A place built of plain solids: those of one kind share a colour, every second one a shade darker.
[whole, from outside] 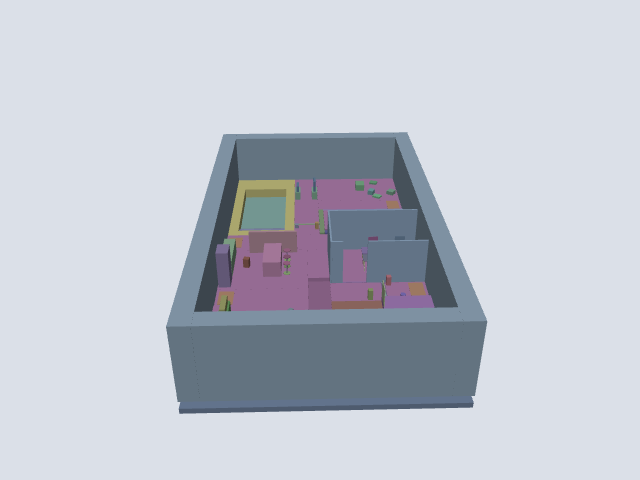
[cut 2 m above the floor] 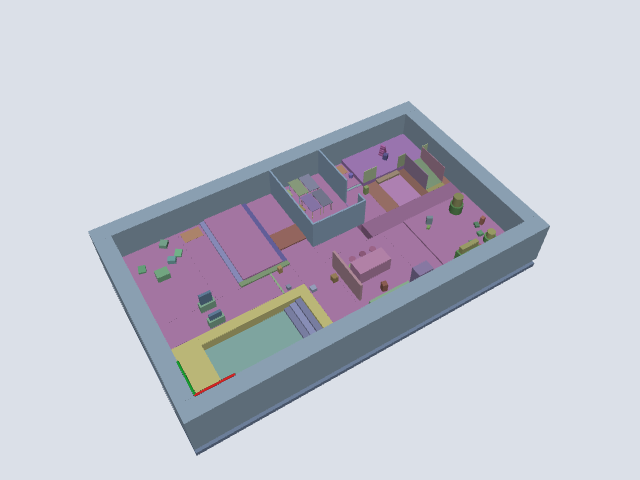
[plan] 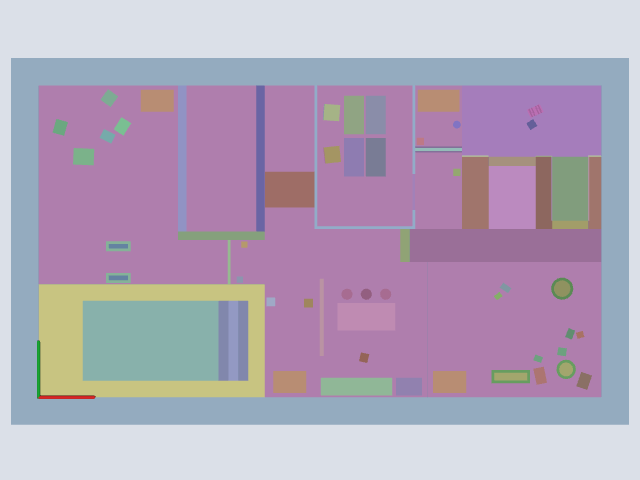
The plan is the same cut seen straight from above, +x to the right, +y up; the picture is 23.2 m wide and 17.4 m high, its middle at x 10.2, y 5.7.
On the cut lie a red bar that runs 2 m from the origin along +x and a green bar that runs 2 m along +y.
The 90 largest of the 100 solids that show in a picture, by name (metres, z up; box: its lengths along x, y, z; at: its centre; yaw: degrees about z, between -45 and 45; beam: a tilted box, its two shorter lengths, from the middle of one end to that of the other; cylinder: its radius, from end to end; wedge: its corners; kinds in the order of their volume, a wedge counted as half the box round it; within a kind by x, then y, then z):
{
 "wall_1": {"box": [1.0, 11.3, 4.2], "at": [-0.5, 5.65, 1.1]},
 "wall_2": {"box": [22.4, 1.0, 4.2], "at": [10.2, -0.5, 1.1]},
 "wall_3": {"box": [22.4, 1.0, 4.2], "at": [10.2, 11.8, 1.1]},
 "wall_4": {"box": [1.0, 11.3, 4.2], "at": [20.9, 5.65, 1.1]},
 "floor_1": {"box": [3.55, 5.6, 1.0], "at": [1.77, 8.5, -0.5]},
 "floor_2": {"box": [8.2, 1.6, 1.0], "at": [4.1, 4.9, -0.5]},
 "floor_3": {"box": [1.5, 5.6, 1.0], "at": [4.3, 8.5, -0.5]},
 "floor_4": {"box": [2.53, 5.29, 1.2], "at": [6.62, 8.65, -0.4]},
 "floor_5": {"box": [1.8, 11.3, 1.0], "at": [9.1, 5.65, -0.5]},
 "floor_6": {"box": [3.11, 1.2, 1.0], "at": [11.55, 5.5, -0.5]},
 "floor_7": {"box": [3.65, 5.2, 1.0], "at": [11.82, 8.7, -0.5]},
 "floor_8": {"box": [4.1, 4.9, 1.0], "at": [12.05, 2.45, -0.5]},
 "floor_9": {"box": [1.7, 5.2, 1.0], "at": [14.5, 8.7, -0.5]},
 "floor_10": {"box": [1.6, 4.9, 1.0], "at": [14.9, 2.45, -0.5]},
 "floor_11": {"box": [6.94, 1.2, 1.0], "at": [16.93, 5.5, -0.5]},
 "floor_12": {"box": [4.7, 4.9, 1.1], "at": [18.05, 2.45, -0.45]},
 "floor_base_1": {"box": [22.4, 13.3, 0.3], "at": [10.2, 5.65, -1.57]},
 "floor_deck_1": {"box": [5.05, 2.58, 1.29], "at": [17.88, 10.01, -0.35]},
 "floor_rim_1": {"box": [1.6, 4.1, 1.0], "at": [0.8, 2.05, -0.5]},
 "floor_rim_2": {"box": [6.0, 0.6, 1.0], "at": [4.6, 0.3, -0.5]},
 "floor_rim_3": {"box": [6.0, 0.6, 1.0], "at": [4.6, 3.8, -0.5]},
 "floor_rim_4": {"box": [0.6, 4.1, 1.0], "at": [7.9, 2.05, -0.5]},
 "floor_pit_1": {"box": [4.92, 2.9, 0.38], "at": [4.06, 2.05, -0.81]},
 "floor_fore_1": {"box": [0.97, 2.62, 1.0], "at": [15.84, 7.41, -0.5]},
 "floor_fore_2": {"box": [0.6, 2.62, 1.0], "at": [18.32, 7.41, -0.5]},
 "floor_fore_3": {"box": [0.48, 2.62, 1.0], "at": [20.16, 7.41, -0.5]},
 "floor_before_steps_1": {"box": [1.7, 2.28, 1.0], "at": [17.17, 7.24, -0.5]},
 "part_1": {"box": [0.1, 5.1, 2.65], "at": [10.05, 8.75, 1.27]},
 "part_2": {"box": [3.65, 0.1, 2.65], "at": [11.82, 6.15, 1.27]},
 "part_3": {"box": [0.1, 0.59, 2.65], "at": [13.6, 6.5, 1.27]},
 "part_4": {"box": [0.1, 3.21, 2.65], "at": [13.6, 9.7, 1.27]},
 "step_down_1": {"box": [0.36, 2.9, 0.54], "at": [6.7, 2.05, -0.73]},
 "step_down_2": {"box": [0.36, 2.9, 0.69], "at": [7.06, 2.05, -0.66]},
 "step_down_3": {"box": [0.36, 2.9, 0.84], "at": [7.42, 2.05, -0.58]},
 "island_1": {"box": [2.1, 1.0, 0.94], "at": [11.88, 2.92, 0.47]},
 "ramp_ramp_1": {"wedge": [[18.62, 6.4, -1.0], [18.62, 6.4, 0.0], [18.62, 8.72, -1.0], [18.62, 8.72, 0.29], [19.92, 6.4, -1.0], [19.92, 6.4, 0.0], [19.92, 8.72, -1.0], [19.92, 8.72, 0.29]]},
 "step_terE_tread_1": {"box": [0.31, 5.29, 1.1], "at": [8.04, 8.65, -0.45]},
 "step_terW_tread_1": {"box": [0.31, 5.29, 1.1], "at": [5.21, 8.65, -0.45]},
 "counter_1": {"box": [2.59, 0.65, 0.93], "at": [11.53, 0.39, 0.47]},
 "tall_1": {"box": [0.95, 0.65, 2.15], "at": [13.43, 0.39, 1.07]},
 "step_terS_tread_1": {"box": [3.15, 0.31, 1.1], "at": [6.62, 5.86, -0.45]},
 "piece_1": {"box": [1.4, 0.48, 0.8], "at": [17.11, 0.75, 0.5]},
 "piece_2": {"cylinder": 0.4, "from": [18.98, 3.94, 0.1], "to": [18.98, 3.94, 0.7]},
 "piece_3": {"cylinder": 0.35, "from": [19.12, 1.01, 0.1], "to": [19.12, 1.01, 0.5]},
 "step_tread_1": {"box": [1.7, 0.34, 1.15], "at": [17.17, 8.55, -0.43]},
 "screenW_1": {"box": [0.15, 2.8, 1.4], "at": [10.27, 2.9, 0.7]},
 "plant_1": {"box": [1.2, 0.28, 0.41], "at": [17.11, 0.75, 1.1]},
 "plant_2": {"cylinder": 0.3, "from": [18.98, 3.94, 0.7], "to": [18.98, 3.94, 1.36]},
 "plant_3": {"cylinder": 0.25, "from": [19.12, 1.01, 0.5], "to": [19.12, 1.01, 0.91]},
 "floor_before_ramp_1": {"box": [1.3, 0.3, 1.0], "at": [19.27, 6.25, -0.5]},
 "neck_1": {"box": [0.9, 0.37, 0.55], "at": [2.89, 4.33, 0.28]},
 "neck_2": {"box": [0.9, 0.37, 0.55], "at": [2.89, 5.47, 0.28]},
 "step_hump_1": {"box": [1.8, 1.3, 0.15], "at": [9.1, 7.53, 0.03]},
 "floor_gap_1": {"box": [0.35, 1.2, 0.75], "at": [13.29, 5.5, -1.02]},
 "low_mat_1": {"box": [1.2, 0.8, 0.06], "at": [4.3, 10.75, -0.02]},
 "low_mat_2": {"box": [1.2, 0.8, 0.06], "at": [9.1, 0.55, -0.02]},
 "low_mat_3": {"box": [1.52, 0.8, 0.06], "at": [14.5, 10.75, -0.02]},
 "low_mat_4": {"box": [1.2, 0.8, 0.06], "at": [14.9, 0.55, -0.02]},
 "low_1": {"box": [0.75, 0.6, 0.42], "at": [1.63, 8.72, 0.21], "yaw": -2.3},
 "neck_plant_1": {"box": [0.7, 0.17, 0.41], "at": [2.89, 4.33, 0.76]},
 "neck_plant_2": {"box": [0.7, 0.17, 0.76], "at": [2.89, 5.47, 0.93]},
 "ramp_sidea_1": {"box": [0.04, 2.32, 1.3], "at": [18.6, 7.56, 0.6]},
 "ramp_sideb_1": {"box": [0.04, 2.32, 1.3], "at": [19.94, 7.56, 0.6]},
 "top_1": {"box": [0.73, 1.4, 0.044], "at": [12.22, 8.7, 0.71]},
 "top_2": {"box": [0.73, 1.4, 0.044], "at": [12.22, 10.23, 0.71]},
 "bin_1": {"box": [0.31, 0.33, 0.55], "at": [11.8, 1.43, 0.28], "yaw": -11.8},
 "bin_2": {"box": [0.26, 0.23, 0.55], "at": [19.63, 2.26, 0.38], "yaw": 15.6},
 "cushion_1": {"box": [0.44, 0.52, 0.16], "at": [0.78, 9.78, 0.03], "yaw": -15.4},
 "cushion_2": {"box": [0.42, 0.53, 0.17], "at": [3.04, 9.82, 0.04], "yaw": -32.4},
 "edge_bag_1": {"box": [0.23, 0.23, 0.43], "at": [7.46, 5.54, 0.21]},
 "edge_bag_2": {"box": [0.33, 0.33, 0.4], "at": [9.79, 3.41, 0.2]},
 "rail_front_1": {"box": [0.97, 0.04, 1.01], "at": [15.84, 8.74, 0.8]},
 "rail_front_2": {"box": [0.6, 0.04, 1.01], "at": [18.32, 8.74, 0.8]},
 "step_stool_1": {"box": [0.46, 0.48, 0.26], "at": [2.56, 10.84, 0.13], "yaw": -35.9},
 "crate_1": {"box": [0.39, 0.6, 0.24], "at": [18.18, 0.78, 0.22], "yaw": 11.7},
 "carton_1": {"box": [0.47, 0.36, 0.3], "at": [2.5, 9.46, 0.15], "yaw": -27.6},
 "d01a_top_1": {"box": [0.73, 1.4, 0.044], "at": [11.43, 8.7, 0.71]},
 "d02a_top_1": {"box": [0.73, 1.4, 0.044], "at": [11.43, 10.23, 0.71]},
 "backpack_1": {"box": [0.36, 0.22, 0.55], "at": [16.93, 3.96, 0.38], "yaw": -34.9},
 "carton_folded_1": {"box": [0.42, 0.55, 0.18], "at": [19.78, 0.59, 0.14], "yaw": -19.0},
 "edge_bin_1": {"box": [0.26, 0.26, 0.57], "at": [15.16, 8.15, 0.28]},
 "parcel_1": {"box": [0.32, 0.29, 0.19], "at": [18.98, 1.65, 0.2], "yaw": -7.9},
 "parcel_2": {"box": [0.26, 0.35, 0.2], "at": [19.27, 2.3, 0.15], "yaw": -21.6},
 "edge_backpack_1": {"box": [0.26, 0.26, 0.53], "at": [13.84, 9.27, 0.27]},
 "cable_reel_1": {"box": [0.3, 0.29, 0.39], "at": [17.88, 9.88, 0.48], "yaw": 32.7},
 "edge_step_stool_1": {"box": [0.32, 0.32, 0.24], "at": [8.41, 3.46, 0.12]},
 "d01a_chair_seat_1": {"box": [0.59, 0.59, 0.05], "at": [10.64, 8.79, 0.47], "yaw": 6.0},
 "d02a_chair_seat_1": {"box": [0.59, 0.59, 0.05], "at": [10.62, 10.32, 0.47], "yaw": -4.0},
 "edge_bucket_1": {"cylinder": 0.14, "from": [15.16, 9.88, 0.0], "to": [15.16, 9.88, 0.26]},
 "low_sill_1": {"box": [0.1, 1.6, 0.09], "at": [6.91, 4.9, -0.01]}
}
